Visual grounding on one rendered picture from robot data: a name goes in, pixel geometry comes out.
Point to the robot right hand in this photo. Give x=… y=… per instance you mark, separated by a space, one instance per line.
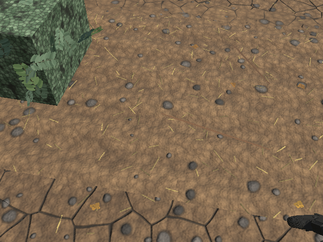
x=308 y=222

